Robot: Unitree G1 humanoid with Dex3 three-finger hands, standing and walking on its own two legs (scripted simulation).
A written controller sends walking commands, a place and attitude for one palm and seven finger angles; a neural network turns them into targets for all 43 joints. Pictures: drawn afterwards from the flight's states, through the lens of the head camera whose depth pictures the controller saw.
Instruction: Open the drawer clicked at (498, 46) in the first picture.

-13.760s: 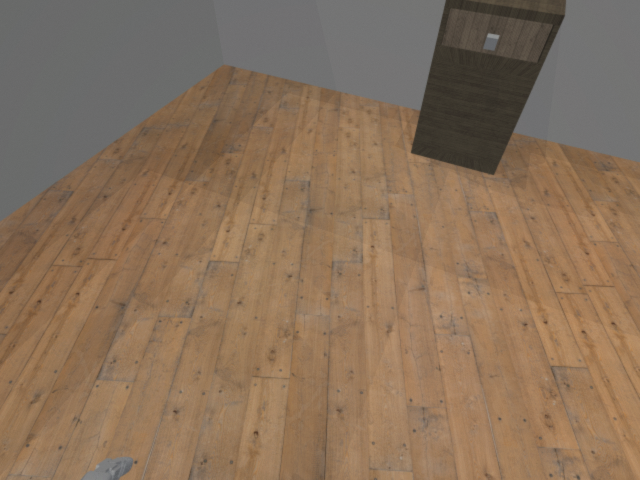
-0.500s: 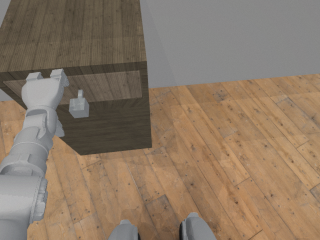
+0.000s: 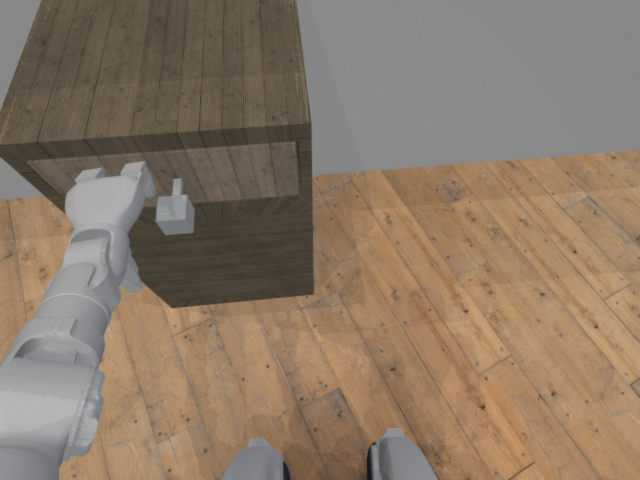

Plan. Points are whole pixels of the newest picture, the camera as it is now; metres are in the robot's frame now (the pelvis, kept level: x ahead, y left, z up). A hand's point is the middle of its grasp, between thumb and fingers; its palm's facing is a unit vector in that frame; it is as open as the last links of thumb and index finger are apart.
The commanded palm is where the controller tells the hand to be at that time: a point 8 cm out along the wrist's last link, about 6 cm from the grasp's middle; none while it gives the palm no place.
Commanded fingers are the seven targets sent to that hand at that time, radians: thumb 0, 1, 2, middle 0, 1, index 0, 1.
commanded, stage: move the hooked fingers above the handle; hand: left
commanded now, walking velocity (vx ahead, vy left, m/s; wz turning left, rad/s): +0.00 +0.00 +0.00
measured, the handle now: (176, 203) +0.52 +0.22 -0.08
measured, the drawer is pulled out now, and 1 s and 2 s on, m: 0.00 0.00 0.00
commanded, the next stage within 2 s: none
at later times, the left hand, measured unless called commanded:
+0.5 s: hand (126, 223) +0.44 +0.26 -0.01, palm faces -0.18 -0.03 -0.98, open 13.8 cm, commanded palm +0.45 +0.24 +0.05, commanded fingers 0.00 -0.50 0.30 -0.30 -1.20 -0.30 -1.20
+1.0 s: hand (143, 206) +0.46 +0.23 +0.00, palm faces -0.07 -0.04 -1.00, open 13.8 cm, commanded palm +0.45 +0.23 +0.05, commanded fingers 0.00 -0.50 0.30 -0.30 -1.20 -0.30 -1.20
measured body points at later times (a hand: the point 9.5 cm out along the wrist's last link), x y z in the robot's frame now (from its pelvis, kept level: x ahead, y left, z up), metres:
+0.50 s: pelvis +0.00 -0.01 +0.00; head +0.12 -0.01 +0.44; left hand +0.44 +0.25 +0.05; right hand +0.03 -0.28 -0.13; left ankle -0.01 +0.11 -0.68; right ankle +0.02 -0.16 -0.68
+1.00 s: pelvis +0.00 -0.02 +0.00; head +0.12 -0.02 +0.43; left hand +0.46 +0.23 +0.06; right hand +0.01 -0.29 -0.14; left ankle -0.01 +0.11 -0.68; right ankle +0.02 -0.16 -0.68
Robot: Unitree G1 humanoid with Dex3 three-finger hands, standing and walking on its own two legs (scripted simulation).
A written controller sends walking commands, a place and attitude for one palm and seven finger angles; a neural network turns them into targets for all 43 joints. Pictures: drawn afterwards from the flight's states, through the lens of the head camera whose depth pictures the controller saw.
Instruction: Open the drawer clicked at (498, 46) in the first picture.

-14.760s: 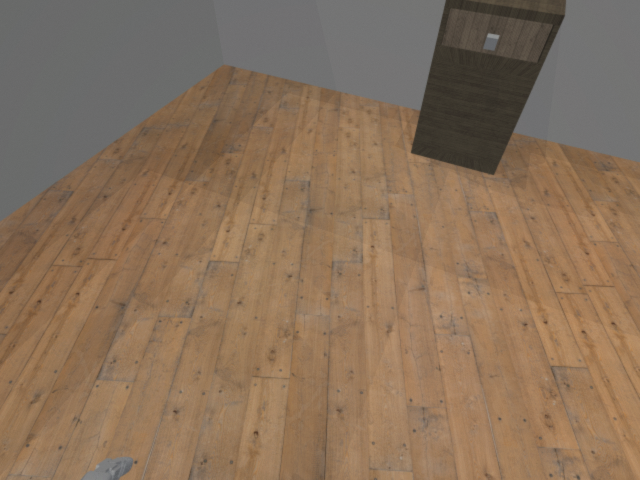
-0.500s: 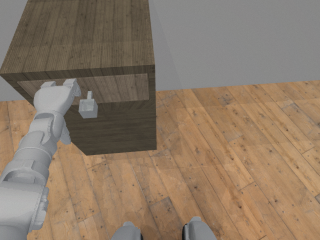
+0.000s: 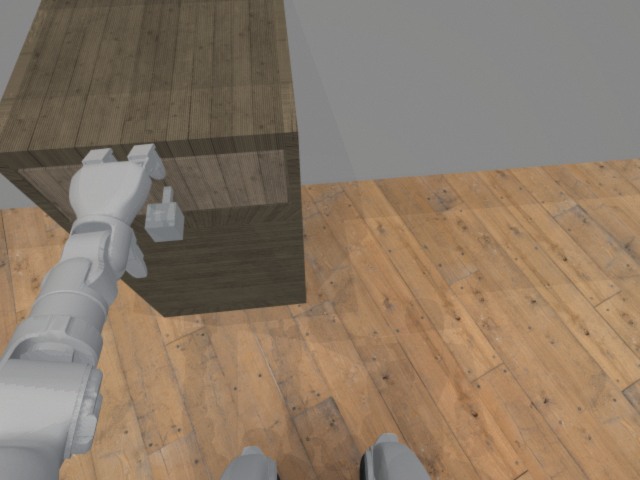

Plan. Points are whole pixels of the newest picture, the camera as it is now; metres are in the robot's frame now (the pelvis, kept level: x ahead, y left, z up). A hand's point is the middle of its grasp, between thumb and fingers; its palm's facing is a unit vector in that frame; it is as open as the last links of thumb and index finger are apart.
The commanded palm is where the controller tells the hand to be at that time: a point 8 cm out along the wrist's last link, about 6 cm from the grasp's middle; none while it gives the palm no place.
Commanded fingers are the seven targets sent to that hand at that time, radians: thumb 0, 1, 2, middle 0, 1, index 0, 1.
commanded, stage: move the hooked fingers above the handle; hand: left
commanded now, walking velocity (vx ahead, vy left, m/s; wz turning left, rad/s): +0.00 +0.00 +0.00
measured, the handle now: (166, 210) +0.52 +0.23 -0.08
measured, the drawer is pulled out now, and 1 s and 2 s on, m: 0.00 0.00 0.00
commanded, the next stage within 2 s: lower the fingers behind the handle in 1.10 s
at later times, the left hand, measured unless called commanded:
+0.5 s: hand (127, 212) +0.47 +0.25 +0.00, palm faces -0.01 -0.01 -1.00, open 13.8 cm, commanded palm +0.45 +0.24 +0.05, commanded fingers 0.00 -0.50 0.30 -0.30 -1.20 -0.30 -1.20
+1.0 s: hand (115, 230) +0.45 +0.27 -0.02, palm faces -0.08 -0.01 -1.00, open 13.8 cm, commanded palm +0.44 +0.25 +0.05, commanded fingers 0.00 -0.50 0.30 -0.30 -1.20 -0.30 -1.20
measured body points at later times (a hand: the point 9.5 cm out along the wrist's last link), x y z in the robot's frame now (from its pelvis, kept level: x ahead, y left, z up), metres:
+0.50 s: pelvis +0.00 +0.00 -0.01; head +0.12 +0.01 +0.43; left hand +0.46 +0.25 +0.05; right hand +0.03 -0.27 -0.14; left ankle -0.01 +0.12 -0.68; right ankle +0.02 -0.14 -0.68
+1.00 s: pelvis +0.00 +0.00 +0.00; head +0.13 +0.00 +0.43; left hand +0.45 +0.27 +0.04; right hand +0.02 -0.27 -0.14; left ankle -0.01 +0.12 -0.68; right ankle +0.02 -0.14 -0.68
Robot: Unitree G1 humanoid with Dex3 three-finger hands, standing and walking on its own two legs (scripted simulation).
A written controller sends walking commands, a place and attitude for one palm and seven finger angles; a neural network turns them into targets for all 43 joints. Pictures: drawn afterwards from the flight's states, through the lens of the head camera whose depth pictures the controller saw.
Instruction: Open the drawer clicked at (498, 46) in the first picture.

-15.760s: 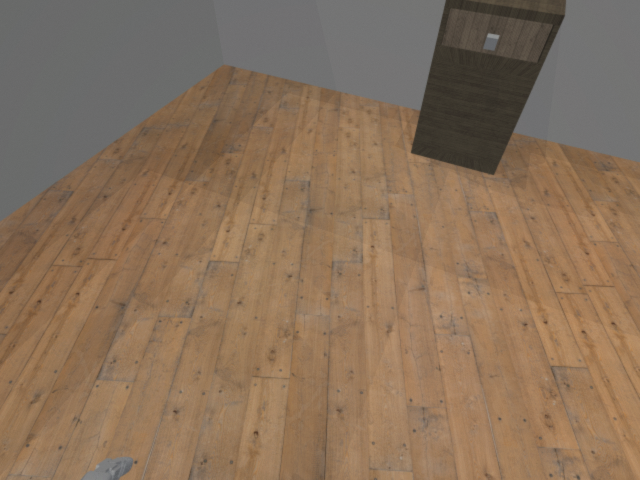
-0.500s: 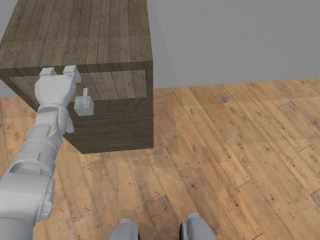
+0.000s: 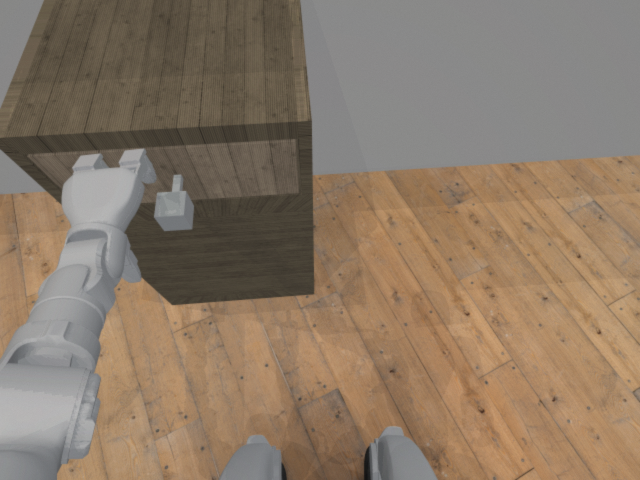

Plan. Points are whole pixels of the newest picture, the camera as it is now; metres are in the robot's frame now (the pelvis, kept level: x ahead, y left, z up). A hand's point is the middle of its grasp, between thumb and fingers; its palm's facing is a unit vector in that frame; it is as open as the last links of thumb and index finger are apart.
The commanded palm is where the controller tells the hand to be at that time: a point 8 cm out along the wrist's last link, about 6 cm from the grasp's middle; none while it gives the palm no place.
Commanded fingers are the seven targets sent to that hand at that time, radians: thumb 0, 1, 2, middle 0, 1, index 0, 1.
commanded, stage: move the hooked fingers above the handle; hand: left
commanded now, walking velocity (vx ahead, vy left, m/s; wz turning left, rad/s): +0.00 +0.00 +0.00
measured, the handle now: (176, 199) +0.52 +0.23 -0.07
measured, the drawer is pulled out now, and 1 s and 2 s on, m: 0.00 0.00 0.00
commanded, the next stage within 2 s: lower the fingers behind the handle in 0.10 s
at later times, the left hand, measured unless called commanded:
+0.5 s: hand (141, 220) +0.46 +0.25 -0.03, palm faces -0.14 -0.04 -0.99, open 13.9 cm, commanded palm +0.46 +0.24 +0.03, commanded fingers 0.00 -0.50 0.30 -0.30 -1.20 -0.30 -1.20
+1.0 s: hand (153, 217) +0.47 +0.25 -0.05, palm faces -0.07 -0.01 -1.00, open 13.8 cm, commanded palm +0.46 +0.23 -0.01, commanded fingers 0.00 -0.50 0.30 -0.30 -1.20 -0.30 -1.20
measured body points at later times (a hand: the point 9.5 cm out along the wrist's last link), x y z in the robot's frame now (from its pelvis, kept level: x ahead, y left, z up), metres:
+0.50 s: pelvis +0.00 +0.00 -0.01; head +0.14 +0.00 +0.42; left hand +0.46 +0.25 +0.02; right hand +0.01 -0.28 -0.14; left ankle -0.01 +0.12 -0.68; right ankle +0.02 -0.15 -0.68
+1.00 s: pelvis -0.01 +0.00 -0.03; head +0.14 +0.00 +0.40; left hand +0.47 +0.24 +0.00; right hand +0.01 -0.27 -0.16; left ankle -0.01 +0.12 -0.68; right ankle +0.02 -0.15 -0.68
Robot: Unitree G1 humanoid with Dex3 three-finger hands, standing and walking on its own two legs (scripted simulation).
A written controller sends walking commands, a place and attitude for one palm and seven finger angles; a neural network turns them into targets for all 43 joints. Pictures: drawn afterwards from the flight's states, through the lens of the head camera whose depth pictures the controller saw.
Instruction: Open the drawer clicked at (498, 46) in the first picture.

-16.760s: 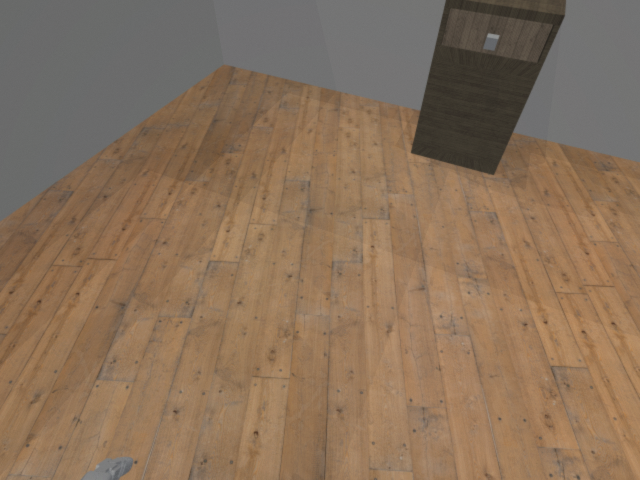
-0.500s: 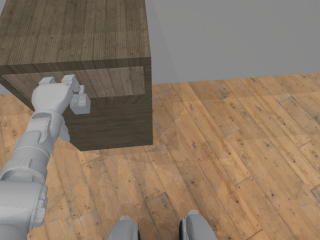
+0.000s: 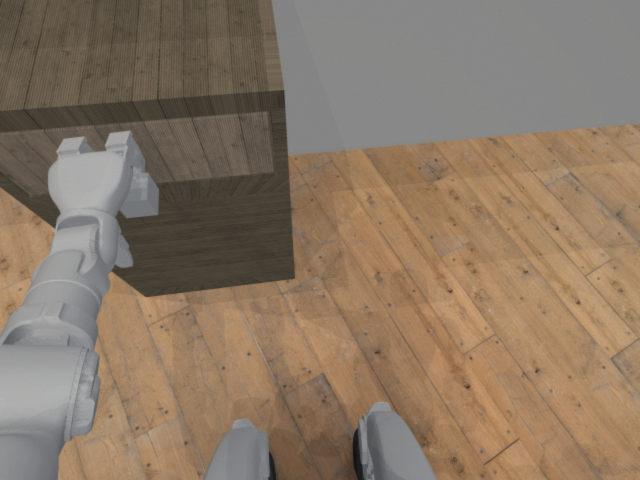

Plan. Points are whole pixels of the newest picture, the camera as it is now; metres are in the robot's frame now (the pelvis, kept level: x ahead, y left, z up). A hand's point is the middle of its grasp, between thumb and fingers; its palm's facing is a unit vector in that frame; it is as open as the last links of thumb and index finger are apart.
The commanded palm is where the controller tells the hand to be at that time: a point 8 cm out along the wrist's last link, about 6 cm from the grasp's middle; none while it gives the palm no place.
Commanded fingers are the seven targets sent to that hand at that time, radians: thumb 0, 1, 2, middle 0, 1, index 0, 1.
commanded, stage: lower the fingers behind the handle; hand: left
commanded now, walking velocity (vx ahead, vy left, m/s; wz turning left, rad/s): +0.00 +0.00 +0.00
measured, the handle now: (138, 182) +0.52 +0.24 -0.05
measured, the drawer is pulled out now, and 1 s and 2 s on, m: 0.00 0.00 0.00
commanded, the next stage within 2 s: lift the fingers back up to retry in 0.80 s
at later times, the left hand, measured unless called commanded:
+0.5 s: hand (112, 208) +0.48 +0.26 -0.04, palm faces +0.00 +0.01 -1.00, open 13.8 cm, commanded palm +0.46 +0.24 +0.00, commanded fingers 0.00 -0.50 0.30 -0.30 -1.20 -0.30 -1.20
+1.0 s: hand (111, 211) +0.47 +0.26 -0.04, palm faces -0.02 -0.01 -1.00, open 14.1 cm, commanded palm +0.46 +0.24 +0.01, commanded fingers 0.00 -0.50 0.30 -0.30 -1.20 -0.30 -1.20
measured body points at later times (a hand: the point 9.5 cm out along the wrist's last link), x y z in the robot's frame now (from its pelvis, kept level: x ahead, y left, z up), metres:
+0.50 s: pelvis -0.03 +0.00 -0.03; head +0.14 +0.01 +0.39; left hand +0.47 +0.26 +0.02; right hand +0.01 -0.28 -0.16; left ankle -0.01 +0.12 -0.65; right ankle +0.03 -0.15 -0.65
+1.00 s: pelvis -0.03 +0.00 -0.04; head +0.13 +0.01 +0.38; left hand +0.47 +0.26 +0.02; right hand -0.02 -0.27 -0.16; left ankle -0.01 +0.12 -0.65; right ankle +0.03 -0.15 -0.65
